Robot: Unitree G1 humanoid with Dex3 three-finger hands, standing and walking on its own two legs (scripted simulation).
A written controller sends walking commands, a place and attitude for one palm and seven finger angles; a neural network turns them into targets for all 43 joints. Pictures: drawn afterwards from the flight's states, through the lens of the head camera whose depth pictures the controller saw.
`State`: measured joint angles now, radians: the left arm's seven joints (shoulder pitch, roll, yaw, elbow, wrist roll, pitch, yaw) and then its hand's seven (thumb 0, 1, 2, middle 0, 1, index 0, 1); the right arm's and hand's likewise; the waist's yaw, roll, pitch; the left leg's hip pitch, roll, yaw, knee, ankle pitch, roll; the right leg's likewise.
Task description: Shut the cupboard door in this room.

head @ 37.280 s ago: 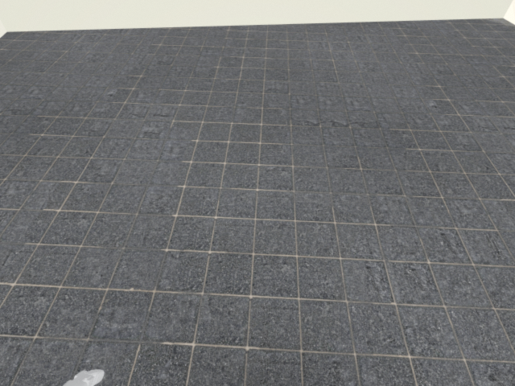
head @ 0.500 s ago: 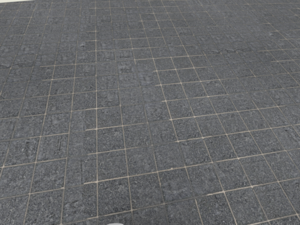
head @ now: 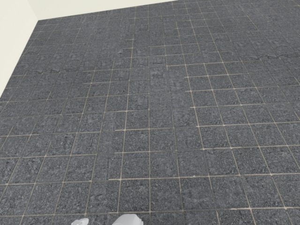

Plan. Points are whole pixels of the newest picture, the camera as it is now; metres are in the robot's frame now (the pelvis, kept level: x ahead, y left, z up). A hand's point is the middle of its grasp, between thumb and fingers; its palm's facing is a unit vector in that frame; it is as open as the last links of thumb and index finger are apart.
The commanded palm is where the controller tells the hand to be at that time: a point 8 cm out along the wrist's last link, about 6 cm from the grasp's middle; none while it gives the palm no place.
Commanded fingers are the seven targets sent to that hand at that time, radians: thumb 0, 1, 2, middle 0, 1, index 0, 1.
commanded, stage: turn or walk to find it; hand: left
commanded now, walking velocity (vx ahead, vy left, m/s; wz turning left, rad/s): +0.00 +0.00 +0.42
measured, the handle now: out of the picture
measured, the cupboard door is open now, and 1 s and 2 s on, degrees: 90 90 90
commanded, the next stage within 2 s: stand and wait in 1.84 s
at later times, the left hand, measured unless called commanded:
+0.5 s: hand out of the picture -0.03 +0.26 -0.17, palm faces +0.28 -0.93 -0.24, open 7.4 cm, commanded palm none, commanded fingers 0.00 0.90 0.90 -0.20 -0.30 -0.20 -0.30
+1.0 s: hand out of the picture -0.04 +0.20 -0.16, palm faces +0.44 -0.87 -0.24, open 7.4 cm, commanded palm none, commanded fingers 0.00 0.90 0.90 -0.20 -0.30 -0.20 -0.30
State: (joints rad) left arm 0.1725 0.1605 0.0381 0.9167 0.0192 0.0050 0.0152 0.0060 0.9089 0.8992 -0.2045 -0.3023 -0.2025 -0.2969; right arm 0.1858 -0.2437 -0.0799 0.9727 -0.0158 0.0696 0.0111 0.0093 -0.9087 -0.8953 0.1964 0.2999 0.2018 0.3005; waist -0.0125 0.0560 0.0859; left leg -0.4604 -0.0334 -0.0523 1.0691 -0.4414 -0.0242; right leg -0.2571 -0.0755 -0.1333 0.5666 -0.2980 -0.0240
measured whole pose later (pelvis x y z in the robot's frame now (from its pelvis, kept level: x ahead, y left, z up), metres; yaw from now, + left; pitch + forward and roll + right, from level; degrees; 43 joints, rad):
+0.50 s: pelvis -0.02 +0.04 +0.01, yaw +13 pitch +0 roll -1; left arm 0.21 0.26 0.07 0.99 0.01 0.06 0.01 0.01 0.91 0.90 -0.20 -0.30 -0.20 -0.30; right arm 0.14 -0.19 -0.03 0.95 -0.02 0.02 -0.01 0.01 -0.91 -0.90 0.20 0.30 0.20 0.30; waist 0.03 -0.03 0.08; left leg -0.23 0.00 0.00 0.49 -0.26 0.03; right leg -0.44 -0.10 -0.06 1.02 -0.44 0.07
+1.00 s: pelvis -0.02 +0.00 +0.00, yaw +26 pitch +0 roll +2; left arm 0.21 0.16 0.04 0.93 0.03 0.00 0.01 0.01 0.91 0.90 -0.21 -0.30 -0.20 -0.30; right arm 0.18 -0.24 -0.07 0.99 -0.01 0.07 0.01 0.01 -0.91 -0.90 0.19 0.30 0.20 0.30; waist -0.01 0.01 0.10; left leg -0.42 0.02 -0.01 0.98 -0.45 -0.06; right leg -0.21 -0.11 -0.19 0.53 -0.31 0.00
